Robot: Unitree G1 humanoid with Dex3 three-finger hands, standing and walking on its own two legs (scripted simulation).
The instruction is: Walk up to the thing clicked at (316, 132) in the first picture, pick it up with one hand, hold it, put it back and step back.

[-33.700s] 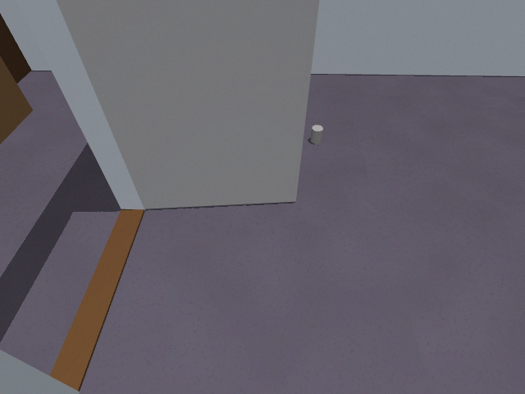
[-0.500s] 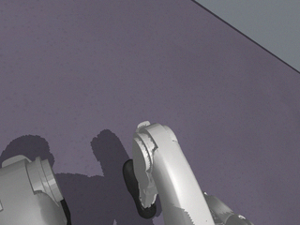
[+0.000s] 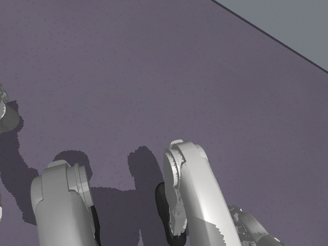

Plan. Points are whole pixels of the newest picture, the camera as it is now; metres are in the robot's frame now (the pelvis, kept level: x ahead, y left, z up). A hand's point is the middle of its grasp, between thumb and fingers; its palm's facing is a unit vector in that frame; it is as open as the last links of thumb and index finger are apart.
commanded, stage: settle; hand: left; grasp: from above
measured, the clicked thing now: out of the picture +0.44 +0.35 -0.21
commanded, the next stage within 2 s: lift in 0.30 s
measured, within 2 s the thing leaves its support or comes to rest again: neither
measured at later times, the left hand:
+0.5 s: hand out of the picture +0.43 +0.35 -0.11, palm faces -0.44 -0.08 -0.89, open 9.6 cm
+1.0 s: hand out of the picture +0.38 +0.34 +0.01, palm faces -0.43 -0.12 -0.89, open 9.6 cm
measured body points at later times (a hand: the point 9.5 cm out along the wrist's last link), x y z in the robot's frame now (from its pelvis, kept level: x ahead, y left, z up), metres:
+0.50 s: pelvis -0.01 +0.00 +0.03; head +0.21 +0.08 +0.41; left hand +0.45 +0.35 -0.06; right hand +0.06 -0.27 -0.07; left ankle +0.07 +0.13 -0.28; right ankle +0.09 -0.12 -0.28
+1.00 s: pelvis -0.01 +0.00 +0.12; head +0.17 +0.07 +0.52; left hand +0.40 +0.35 +0.06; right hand +0.12 -0.26 +0.00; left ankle +0.07 +0.13 -0.28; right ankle +0.09 -0.12 -0.28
